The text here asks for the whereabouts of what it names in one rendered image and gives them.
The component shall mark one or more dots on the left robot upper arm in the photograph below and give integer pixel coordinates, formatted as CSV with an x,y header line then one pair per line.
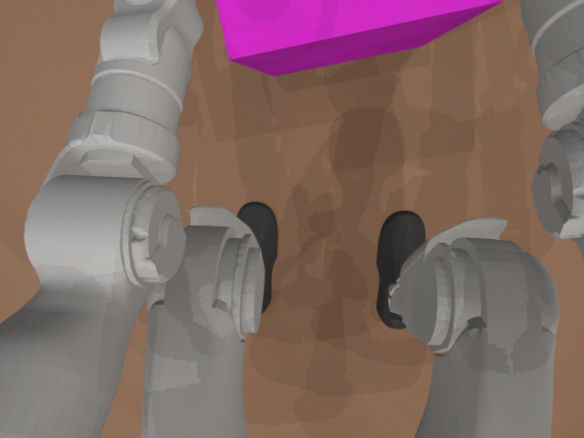
x,y
98,244

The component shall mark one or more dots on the carton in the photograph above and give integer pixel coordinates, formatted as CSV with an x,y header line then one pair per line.
x,y
279,37

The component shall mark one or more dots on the robot left forearm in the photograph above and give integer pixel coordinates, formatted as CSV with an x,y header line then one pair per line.
x,y
137,93

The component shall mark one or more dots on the left robot thigh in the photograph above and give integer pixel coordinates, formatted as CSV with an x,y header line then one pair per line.
x,y
193,371

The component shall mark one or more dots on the robot left foot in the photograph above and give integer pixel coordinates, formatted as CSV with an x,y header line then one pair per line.
x,y
262,221

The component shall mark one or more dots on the right robot upper arm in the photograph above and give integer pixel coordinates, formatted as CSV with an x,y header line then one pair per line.
x,y
558,184

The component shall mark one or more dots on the robot right forearm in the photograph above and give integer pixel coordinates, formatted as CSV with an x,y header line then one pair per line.
x,y
555,30

